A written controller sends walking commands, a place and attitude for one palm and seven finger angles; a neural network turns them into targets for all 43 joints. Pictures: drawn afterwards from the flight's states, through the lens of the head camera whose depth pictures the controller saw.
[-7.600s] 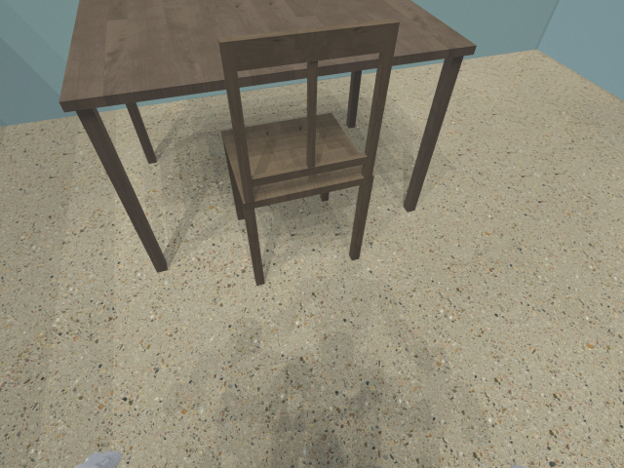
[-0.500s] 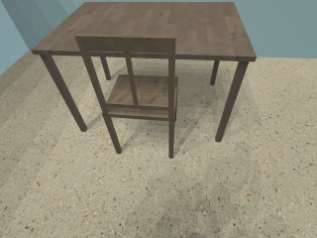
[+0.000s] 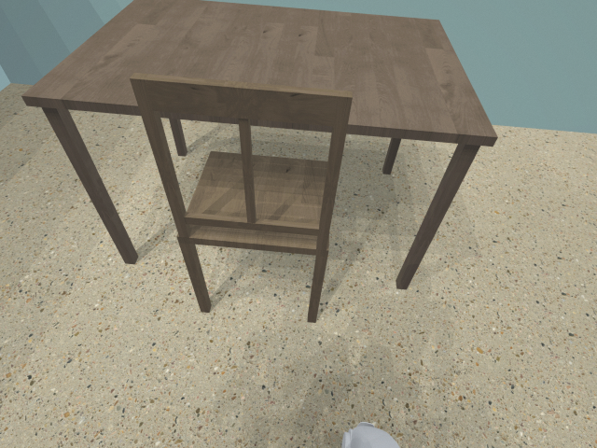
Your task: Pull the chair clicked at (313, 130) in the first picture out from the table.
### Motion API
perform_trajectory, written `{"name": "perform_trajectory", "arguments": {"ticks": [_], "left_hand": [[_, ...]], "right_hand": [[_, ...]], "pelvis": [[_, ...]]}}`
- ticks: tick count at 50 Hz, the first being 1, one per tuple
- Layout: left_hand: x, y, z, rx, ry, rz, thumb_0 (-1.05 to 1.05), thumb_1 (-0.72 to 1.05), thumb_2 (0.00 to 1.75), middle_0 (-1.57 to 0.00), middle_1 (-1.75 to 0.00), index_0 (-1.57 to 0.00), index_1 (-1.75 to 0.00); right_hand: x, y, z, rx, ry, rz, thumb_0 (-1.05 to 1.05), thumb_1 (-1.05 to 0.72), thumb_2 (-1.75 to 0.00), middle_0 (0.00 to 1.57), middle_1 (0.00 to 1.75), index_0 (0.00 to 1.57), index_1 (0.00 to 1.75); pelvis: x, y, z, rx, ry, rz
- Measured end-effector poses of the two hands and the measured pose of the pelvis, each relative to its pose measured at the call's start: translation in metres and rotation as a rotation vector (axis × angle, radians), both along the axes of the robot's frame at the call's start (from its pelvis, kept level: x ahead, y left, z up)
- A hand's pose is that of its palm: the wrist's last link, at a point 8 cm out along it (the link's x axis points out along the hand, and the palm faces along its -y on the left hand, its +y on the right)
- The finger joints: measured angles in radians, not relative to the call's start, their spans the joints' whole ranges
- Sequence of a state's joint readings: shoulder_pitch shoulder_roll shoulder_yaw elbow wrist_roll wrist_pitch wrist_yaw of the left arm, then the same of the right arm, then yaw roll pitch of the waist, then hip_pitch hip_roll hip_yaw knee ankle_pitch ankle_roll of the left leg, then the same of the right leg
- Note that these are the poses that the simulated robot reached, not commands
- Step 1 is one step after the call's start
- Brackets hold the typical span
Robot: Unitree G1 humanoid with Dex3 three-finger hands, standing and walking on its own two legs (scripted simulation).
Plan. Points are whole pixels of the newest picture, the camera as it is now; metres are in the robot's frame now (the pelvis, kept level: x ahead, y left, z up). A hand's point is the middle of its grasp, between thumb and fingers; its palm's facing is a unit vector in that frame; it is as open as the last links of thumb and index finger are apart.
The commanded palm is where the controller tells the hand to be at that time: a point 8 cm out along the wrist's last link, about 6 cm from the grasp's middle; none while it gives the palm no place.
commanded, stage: take the last steps up to it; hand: left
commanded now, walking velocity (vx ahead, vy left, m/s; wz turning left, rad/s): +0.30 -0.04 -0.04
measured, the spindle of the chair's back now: (248, 175) +0.69 +0.16 -0.09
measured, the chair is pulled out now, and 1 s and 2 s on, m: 0.00 0.00 0.00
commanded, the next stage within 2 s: come to a stop and stand still in 0.44 s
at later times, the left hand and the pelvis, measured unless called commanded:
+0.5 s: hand (225, 417) +0.20 +0.12 -0.16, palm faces +0.05 -0.98 -0.21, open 7.2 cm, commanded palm none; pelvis +0.17 -0.06 +0.00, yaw +0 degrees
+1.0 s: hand (218, 396) +0.23 +0.14 -0.18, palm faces +0.04 -0.96 -0.26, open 7.4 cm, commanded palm none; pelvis +0.21 -0.05 -0.01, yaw -2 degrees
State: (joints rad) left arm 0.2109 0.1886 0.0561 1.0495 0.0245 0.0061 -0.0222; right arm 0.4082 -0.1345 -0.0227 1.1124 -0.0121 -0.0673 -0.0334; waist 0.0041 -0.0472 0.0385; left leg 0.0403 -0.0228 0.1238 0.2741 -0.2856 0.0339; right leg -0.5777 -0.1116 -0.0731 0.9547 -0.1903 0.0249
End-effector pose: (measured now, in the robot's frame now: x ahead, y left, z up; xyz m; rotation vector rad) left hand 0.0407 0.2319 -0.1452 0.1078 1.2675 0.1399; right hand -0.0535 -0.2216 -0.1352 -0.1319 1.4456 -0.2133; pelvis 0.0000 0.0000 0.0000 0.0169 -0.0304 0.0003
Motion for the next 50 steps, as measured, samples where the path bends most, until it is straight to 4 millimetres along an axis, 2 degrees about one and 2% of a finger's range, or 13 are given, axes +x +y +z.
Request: {"name": "perform_trajectory", "arguments": {"ticks": [6,9,11,13,17,20,23,28,33,38,42,45,50], "left_hand": [[0.116,-0.021,0.007,0.036,-0.115,-0.103,0.0,0.92,0.9,-0.2,-0.29,-0.2,-0.29],[0.165,-0.037,0.005,0.056,-0.181,-0.133,0.0,0.91,0.9,-0.2,-0.29,-0.2,-0.29],[0.182,-0.046,0.004,0.063,-0.214,-0.126,0.0,0.91,0.9,-0.2,-0.29,-0.2,-0.29],[0.184,-0.053,0.007,0.06,-0.204,-0.106,0.0,0.91,0.9,-0.2,-0.3,-0.2,-0.29],[0.171,-0.064,0.013,0.058,-0.121,-0.059,-0.01,0.92,0.9,-0.2,-0.3,-0.2,-0.29],[0.164,-0.059,0.017,0.08,-0.072,-0.022,-0.02,0.95,0.9,-0.2,-0.3,-0.2,-0.3],[0.155,-0.058,0.016,0.071,-0.016,-0.007,-0.01,0.95,0.9,-0.2,-0.3,-0.2,-0.3],[0.141,-0.061,0.01,0.028,0.068,0.04,-0.01,0.93,0.9,-0.2,-0.3,-0.2,-0.29],[0.131,-0.061,-0.006,-0.018,0.168,0.087,0.0,0.92,0.9,-0.2,-0.3,-0.2,-0.29],[0.137,-0.061,-0.014,-0.042,0.236,0.091,0.0,0.91,0.9,-0.2,-0.3,-0.2,-0.29],[0.151,-0.056,-0.012,-0.028,0.237,0.064,0.0,0.91,0.9,-0.2,-0.3,-0.2,-0.29],[0.165,-0.048,-0.007,0.014,0.213,0.042,0.0,0.91,0.9,-0.2,-0.3,-0.2,-0.29],[0.186,-0.042,0.002,0.099,0.126,0.017,0.0,0.91,0.9,-0.2,-0.3,-0.2,-0.29]], "right_hand": [[-0.014,0.004,-0.012,0.067,0.15,-0.088,0.0,-0.91,-0.9,0.2,0.3,0.2,0.29],[-0.006,-0.003,-0.024,0.1,0.214,-0.111,0.0,-0.91,-0.9,0.2,0.3,0.2,0.29],[0.011,-0.012,-0.03,0.111,0.227,-0.114,0.0,-0.91,-0.9,0.2,0.3,0.2,0.29],[0.04,-0.024,-0.031,0.106,0.192,-0.101,0.0,-0.91,-0.9,0.2,0.3,0.2,0.29],[0.121,-0.047,-0.027,0.078,0.045,-0.054,0.0,-0.91,-0.9,0.2,0.3,0.2,0.29],[0.181,-0.059,-0.02,0.06,-0.07,-0.018,0.0,-0.91,-0.9,0.19,0.3,0.2,0.29],[0.233,-0.065,-0.012,0.043,-0.154,0.014,0.0,-0.92,-0.9,0.19,0.3,0.2,0.29],[0.301,-0.066,-0.002,0.02,-0.226,0.08,0.0,-0.92,-0.9,0.19,0.3,0.2,0.29],[0.354,-0.047,0.0,-0.004,-0.268,0.14,0.0,-0.92,-0.9,0.19,0.3,0.2,0.29],[0.377,-0.021,0.002,0.005,-0.26,0.154,0.0,-0.91,-0.9,0.19,0.3,0.2,0.29],[0.377,-0.011,-0.002,0.025,-0.248,0.122,0.0,-0.91,-0.9,0.2,0.3,0.2,0.29],[0.369,-0.018,-0.006,0.024,-0.246,0.079,-0.01,-0.92,-0.9,0.2,0.3,0.21,0.29],[0.346,-0.05,-0.016,0.024,-0.216,0.059,-0.02,-0.92,-0.9,0.2,0.3,0.21,0.3]], "pelvis": [[0.047,-0.019,-0.01,0.01,0.004,-0.011],[0.077,-0.035,-0.023,0.01,0.005,-0.009],[0.09,-0.044,-0.026,0.002,-0.002,-0.008],[0.102,-0.05,-0.022,-0.004,-0.008,-0.004],[0.127,-0.057,-0.009,-0.011,0.0,-0.001],[0.143,-0.061,-0.002,-0.013,0.013,0.002],[0.16,-0.061,0.002,-0.015,0.022,0.0],[0.188,-0.054,0.003,-0.024,0.027,0.0],[0.216,-0.039,-0.003,-0.047,0.02,-0.002],[0.233,-0.031,-0.003,-0.016,0.013,-0.008],[0.232,-0.031,-0.003,0.001,0.019,-0.018],[0.225,-0.035,-0.003,0.004,0.027,-0.027],[0.21,-0.052,-0.007,0.006,0.03,-0.03]]}}
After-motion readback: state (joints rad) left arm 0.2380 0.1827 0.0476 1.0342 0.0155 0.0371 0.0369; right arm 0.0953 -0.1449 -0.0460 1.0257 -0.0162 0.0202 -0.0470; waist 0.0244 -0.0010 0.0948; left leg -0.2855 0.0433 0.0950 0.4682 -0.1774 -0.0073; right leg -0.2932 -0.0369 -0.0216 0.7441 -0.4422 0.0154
